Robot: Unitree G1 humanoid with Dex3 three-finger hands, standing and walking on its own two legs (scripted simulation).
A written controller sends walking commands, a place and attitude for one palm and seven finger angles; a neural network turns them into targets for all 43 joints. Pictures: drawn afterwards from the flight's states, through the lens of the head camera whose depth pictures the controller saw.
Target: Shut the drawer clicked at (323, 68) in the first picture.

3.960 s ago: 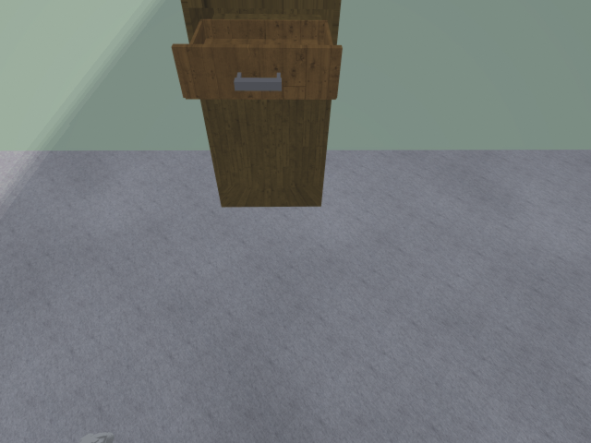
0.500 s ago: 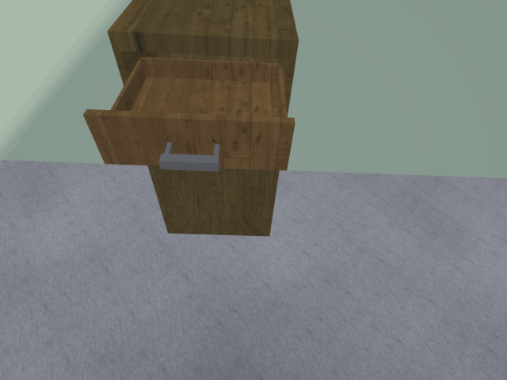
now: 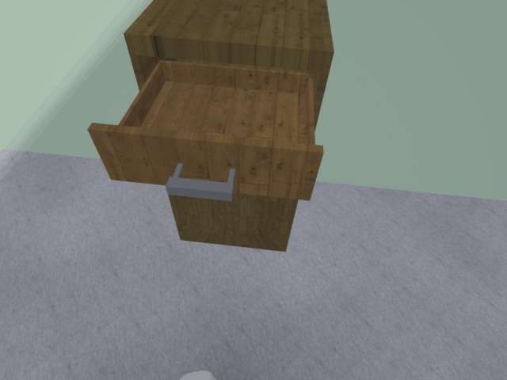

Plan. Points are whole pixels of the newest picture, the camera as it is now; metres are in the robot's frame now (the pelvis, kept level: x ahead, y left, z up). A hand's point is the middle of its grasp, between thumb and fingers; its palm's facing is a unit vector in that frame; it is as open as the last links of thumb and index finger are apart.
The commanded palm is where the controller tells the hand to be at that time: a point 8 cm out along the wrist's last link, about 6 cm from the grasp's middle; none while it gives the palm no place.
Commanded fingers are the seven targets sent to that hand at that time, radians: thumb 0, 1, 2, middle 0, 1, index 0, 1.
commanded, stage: take the last steps up to it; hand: left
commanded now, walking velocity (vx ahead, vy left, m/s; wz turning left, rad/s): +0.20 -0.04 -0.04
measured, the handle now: (203, 180) +0.45 +0.15 +0.03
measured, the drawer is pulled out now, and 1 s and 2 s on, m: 0.28 0.28 0.28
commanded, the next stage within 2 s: come to a stop and stand still in 0.20 s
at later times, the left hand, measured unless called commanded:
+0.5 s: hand (186, 343) +0.20 +0.15 -0.16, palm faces -0.04 -0.97 -0.23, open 7.3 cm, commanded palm none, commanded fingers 0.00 0.90 0.90 -0.20 -0.30 -0.20 -0.30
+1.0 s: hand out of the picture +0.07 +0.22 -0.17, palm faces +0.06 -0.98 -0.19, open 7.4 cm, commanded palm none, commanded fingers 0.00 0.90 0.90 -0.20 -0.30 -0.20 -0.30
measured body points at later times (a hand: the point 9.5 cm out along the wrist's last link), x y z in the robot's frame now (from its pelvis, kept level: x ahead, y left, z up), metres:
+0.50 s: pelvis +0.11 -0.03 +0.00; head +0.12 -0.05 +0.45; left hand +0.21 +0.20 -0.14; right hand +0.07 -0.23 -0.17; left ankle +0.08 +0.11 -0.73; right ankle +0.15 -0.13 -0.73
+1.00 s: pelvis +0.07 +0.03 +0.01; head +0.06 +0.06 +0.46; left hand +0.07 +0.28 -0.16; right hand +0.10 -0.20 -0.13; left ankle +0.07 +0.13 -0.73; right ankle +0.06 -0.11 -0.67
